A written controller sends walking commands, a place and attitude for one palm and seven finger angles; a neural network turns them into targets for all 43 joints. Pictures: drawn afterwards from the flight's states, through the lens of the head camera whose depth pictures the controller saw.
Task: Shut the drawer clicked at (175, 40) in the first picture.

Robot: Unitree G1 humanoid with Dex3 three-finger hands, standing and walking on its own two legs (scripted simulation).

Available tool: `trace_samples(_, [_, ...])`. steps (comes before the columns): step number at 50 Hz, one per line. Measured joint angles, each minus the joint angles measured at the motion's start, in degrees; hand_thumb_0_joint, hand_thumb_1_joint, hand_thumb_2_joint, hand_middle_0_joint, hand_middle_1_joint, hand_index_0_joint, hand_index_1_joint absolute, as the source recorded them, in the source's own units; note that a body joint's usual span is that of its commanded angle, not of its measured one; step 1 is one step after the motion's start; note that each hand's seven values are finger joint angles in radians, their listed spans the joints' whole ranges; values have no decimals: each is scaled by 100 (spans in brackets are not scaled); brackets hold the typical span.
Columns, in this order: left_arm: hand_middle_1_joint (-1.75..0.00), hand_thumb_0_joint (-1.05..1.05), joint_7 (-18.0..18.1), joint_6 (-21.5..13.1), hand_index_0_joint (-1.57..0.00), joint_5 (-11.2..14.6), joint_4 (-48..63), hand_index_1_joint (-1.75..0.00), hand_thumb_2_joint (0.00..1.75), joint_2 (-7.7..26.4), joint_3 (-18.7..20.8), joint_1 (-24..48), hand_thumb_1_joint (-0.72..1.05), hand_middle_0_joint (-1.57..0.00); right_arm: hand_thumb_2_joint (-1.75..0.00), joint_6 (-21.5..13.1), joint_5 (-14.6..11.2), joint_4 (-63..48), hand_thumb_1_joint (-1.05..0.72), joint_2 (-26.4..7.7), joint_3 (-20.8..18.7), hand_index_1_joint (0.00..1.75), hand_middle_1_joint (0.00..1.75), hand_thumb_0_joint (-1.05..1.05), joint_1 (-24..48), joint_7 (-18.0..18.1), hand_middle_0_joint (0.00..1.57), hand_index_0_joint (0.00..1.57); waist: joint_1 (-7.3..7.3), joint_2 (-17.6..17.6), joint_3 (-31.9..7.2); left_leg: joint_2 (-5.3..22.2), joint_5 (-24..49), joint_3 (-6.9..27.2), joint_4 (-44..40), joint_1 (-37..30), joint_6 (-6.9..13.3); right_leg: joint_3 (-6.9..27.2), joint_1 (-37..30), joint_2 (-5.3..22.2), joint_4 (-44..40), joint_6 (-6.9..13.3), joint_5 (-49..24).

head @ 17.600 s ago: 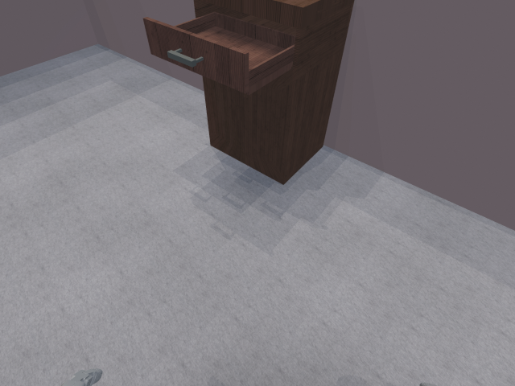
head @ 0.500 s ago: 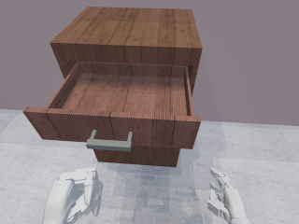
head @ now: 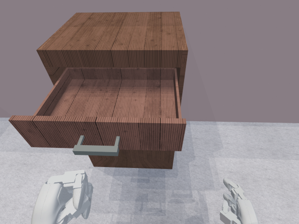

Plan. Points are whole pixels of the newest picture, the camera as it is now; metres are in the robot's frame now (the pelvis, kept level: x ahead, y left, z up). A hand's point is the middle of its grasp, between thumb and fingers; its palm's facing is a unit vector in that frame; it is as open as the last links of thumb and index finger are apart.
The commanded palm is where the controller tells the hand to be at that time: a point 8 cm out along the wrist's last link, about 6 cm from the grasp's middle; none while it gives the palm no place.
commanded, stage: bring the fist close to the handle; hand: left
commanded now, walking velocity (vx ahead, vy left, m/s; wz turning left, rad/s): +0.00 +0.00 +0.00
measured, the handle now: (98, 144) +0.34 +0.18 +0.03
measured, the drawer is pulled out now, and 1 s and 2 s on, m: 0.29 0.29 0.29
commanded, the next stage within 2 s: push the drawer shut in 1.44 s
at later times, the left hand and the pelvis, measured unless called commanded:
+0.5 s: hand (94, 193) +0.18 +0.14 +0.08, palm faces +0.01 -1.00 -0.05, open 3.3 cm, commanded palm +0.15 +0.20 +0.08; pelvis +0.01 -0.01 +0.00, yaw +0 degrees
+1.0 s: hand (102, 183) +0.22 +0.14 +0.03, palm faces -0.01 -1.00 -0.04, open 3.3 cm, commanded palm +0.20 +0.20 +0.03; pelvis -0.01 +0.01 -0.03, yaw -1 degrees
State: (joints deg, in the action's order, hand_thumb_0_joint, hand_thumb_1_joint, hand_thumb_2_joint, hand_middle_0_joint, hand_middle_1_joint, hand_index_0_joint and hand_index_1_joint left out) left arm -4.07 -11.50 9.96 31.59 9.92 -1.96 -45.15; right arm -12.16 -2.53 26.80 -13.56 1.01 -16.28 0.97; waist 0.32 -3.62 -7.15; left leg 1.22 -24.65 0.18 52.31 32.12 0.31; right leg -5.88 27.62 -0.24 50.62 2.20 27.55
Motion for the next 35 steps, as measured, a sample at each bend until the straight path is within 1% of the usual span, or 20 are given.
trace_samples(4, [-160, 1, -145, 87, -140, 33, -197, -160, 90, 91, 106, 15, 90, -140, -90, 30, -10, 31, -90, 41, -8, 30, 30, 2, 67, 50, 20, 20, 32, 7, -16, 18, 15, 19, -85, -67, -49, -16, -53, -23, -51, 45, 11])
trace_samples(6, [-160, 1, -203, 66, -140, 93, -350, -160, 90, 133, 213, 66, 90, -140, -90, 26, -11, 62, -90, 56, -4, 30, 30, 2, 105, 83, 20, 20, 48, 16, -8, 29, 22, 40, -115, -85, -72, -35, -74, -38, -79, 67, 14])
trace_samples(10, [-160, 1, -329, -122, -140, 247, -737, -160, 90, 130, 465, 274, 90, -140, -90, -29, -1, 159, -90, 55, 6, 30, 30, 2, 174, 119, 20, 20, 68, 55, 23, 46, 31, 97, -138, -47, -116, -89, -55, -62, -110, 105, 17])
trace_samples(12, [-160, 1, -405, -225, -140, 289, -902, -160, 90, 94, 528, 380, 90, -140, -90, -70, 4, 201, -90, 31, 3, 30, 30, 2, 192, 114, 20, 20, 67, 63, 38, 49, 31, 126, -132, -10, -131, -116, -32, -67, -115, 118, 21])
trace_samples(15, [-160, 2, -529, -354, -140, 299, -1080, -160, 90, 30, 494, 503, 90, -140, -90, -125, 18, 244, -90, -12, -18, 30, 30, 2, 205, 96, 20, 20, 49, 62, 42, 38, 25, 144, -117, 53, -139, -133, 25, -58, -97, 122, 35])
trace_samples(19, [-160, 2, -632, -453, -140, 238, -1277, -160, 90, -5, 368, 634, 90, -140, -90, -113, 38, 274, -90, -31, -63, 30, 30, 2, 224, 90, 20, 20, 8, 68, 39, 21, 14, 115, -94, 128, -130, -106, 123, -36, -37, 111, 58])
trace_samples(25, [-160, 1, -543, -568, -140, 209, -1633, -160, 90, 10, 451, 850, 90, -140, -90, 38, 59, 295, -90, 15, -99, 30, 30, 2, 248, 93, 20, 20, -36, 145, 81, 18, 0, 52, -25, 264, -117, -44, 302, -22, 82, 101, 78])
trace_samples(29, [-160, 2, -454, -713, -140, 224, -1800, -160, 90, 5, 515, 995, 90, -140, -90, 75, 80, 300, -90, 5, -90, 30, 30, 2, 237, 79, 20, 20, -57, 147, 97, 20, -26, 54, 97, 427, -99, -46, 451, -20, 178, 90, 90])
trace_samples(32, [-160, 2, -438, -840, -140, 216, -1900, -160, 90, -10, 468, 1137, 90, -140, -90, 72, 94, 293, -90, -18, -70, 30, 30, 2, 241, 65, 20, 20, -82, 127, 104, 17, -58, 61, 233, 595, -77, -53, 603, -12, 290, 75, 111])
trace_samples(35, [-160, 2, -424, -909, -140, 179, -1996, -160, 90, -48, 336, 1306, 90, -140, -90, 77, 112, 266, -90, -31, -51, 30, 30, 2, 253, 48, 20, 20, -112, 112, 99, 10, -94, 50, 381, 783, -51, -43, 787, 2, 427, 55, 139])
